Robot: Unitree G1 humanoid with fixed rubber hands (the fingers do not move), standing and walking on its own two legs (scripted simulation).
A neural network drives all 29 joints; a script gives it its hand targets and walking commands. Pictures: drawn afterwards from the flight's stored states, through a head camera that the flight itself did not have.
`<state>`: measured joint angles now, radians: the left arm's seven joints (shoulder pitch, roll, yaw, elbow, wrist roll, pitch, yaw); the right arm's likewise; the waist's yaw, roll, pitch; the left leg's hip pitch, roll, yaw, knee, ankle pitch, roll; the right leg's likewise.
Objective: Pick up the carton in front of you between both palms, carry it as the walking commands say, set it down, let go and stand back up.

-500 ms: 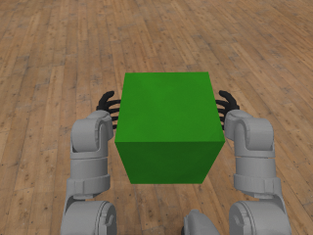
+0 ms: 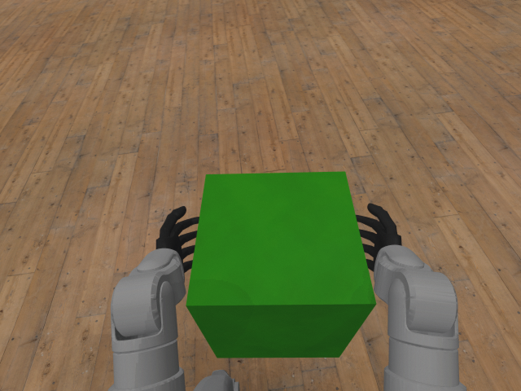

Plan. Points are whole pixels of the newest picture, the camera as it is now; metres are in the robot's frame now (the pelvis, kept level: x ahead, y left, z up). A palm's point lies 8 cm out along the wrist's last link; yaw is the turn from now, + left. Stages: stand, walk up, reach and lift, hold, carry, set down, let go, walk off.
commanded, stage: carry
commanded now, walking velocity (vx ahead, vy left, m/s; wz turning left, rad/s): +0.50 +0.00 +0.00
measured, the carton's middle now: (276, 271) +0.30 +0.01 +0.00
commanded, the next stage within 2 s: none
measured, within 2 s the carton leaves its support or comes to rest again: neither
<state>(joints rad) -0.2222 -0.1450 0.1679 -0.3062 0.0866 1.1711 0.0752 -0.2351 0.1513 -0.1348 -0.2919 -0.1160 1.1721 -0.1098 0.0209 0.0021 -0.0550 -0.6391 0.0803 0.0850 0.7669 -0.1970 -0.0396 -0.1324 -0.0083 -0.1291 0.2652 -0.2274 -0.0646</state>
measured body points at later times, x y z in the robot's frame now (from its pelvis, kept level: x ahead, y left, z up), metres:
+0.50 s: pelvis +0.31 +0.04 +0.00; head +0.28 +0.05 +0.45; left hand +0.59 +0.17 +0.08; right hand +0.57 -0.13 +0.08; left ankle +0.27 +0.12 -0.75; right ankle +0.41 -0.13 -0.70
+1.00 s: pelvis +0.57 -0.01 -0.01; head +0.57 -0.02 +0.44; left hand +0.85 +0.14 +0.07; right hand +0.84 -0.17 +0.06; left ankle +0.62 +0.11 -0.75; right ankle +0.58 -0.10 -0.75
